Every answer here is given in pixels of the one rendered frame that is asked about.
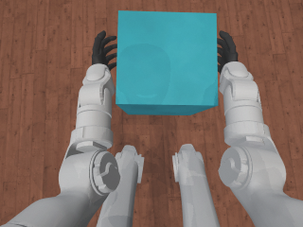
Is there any carton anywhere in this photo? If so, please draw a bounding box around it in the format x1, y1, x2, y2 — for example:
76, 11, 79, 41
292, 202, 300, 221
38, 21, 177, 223
116, 10, 219, 115

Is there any robot left forearm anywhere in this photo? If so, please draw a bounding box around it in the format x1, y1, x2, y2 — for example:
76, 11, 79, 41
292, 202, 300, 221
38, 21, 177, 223
59, 63, 116, 175

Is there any robot left shin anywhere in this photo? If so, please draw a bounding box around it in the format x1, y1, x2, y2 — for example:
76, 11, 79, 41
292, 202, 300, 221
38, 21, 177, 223
115, 145, 138, 160

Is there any right robot hand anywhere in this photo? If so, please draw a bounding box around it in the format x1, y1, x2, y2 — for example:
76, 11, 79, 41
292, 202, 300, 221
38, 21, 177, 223
217, 30, 239, 74

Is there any robot shin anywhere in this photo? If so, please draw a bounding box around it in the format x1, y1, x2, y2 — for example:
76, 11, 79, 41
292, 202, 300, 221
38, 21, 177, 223
178, 144, 205, 166
115, 145, 138, 160

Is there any left robot hand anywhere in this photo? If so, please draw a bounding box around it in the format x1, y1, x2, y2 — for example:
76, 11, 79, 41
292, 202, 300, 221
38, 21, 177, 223
92, 30, 117, 71

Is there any right robot upper arm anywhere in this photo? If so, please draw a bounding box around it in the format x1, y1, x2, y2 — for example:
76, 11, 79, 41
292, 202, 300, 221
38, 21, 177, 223
218, 145, 303, 227

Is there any robot right shin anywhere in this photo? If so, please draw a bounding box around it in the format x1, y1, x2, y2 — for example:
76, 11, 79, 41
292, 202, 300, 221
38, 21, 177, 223
178, 144, 205, 166

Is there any left robot upper arm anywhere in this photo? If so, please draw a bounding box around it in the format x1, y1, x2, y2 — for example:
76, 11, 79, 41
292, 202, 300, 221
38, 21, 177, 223
0, 149, 121, 227

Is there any robot right forearm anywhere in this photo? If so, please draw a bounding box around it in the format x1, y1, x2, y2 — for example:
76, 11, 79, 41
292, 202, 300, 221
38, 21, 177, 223
219, 61, 286, 172

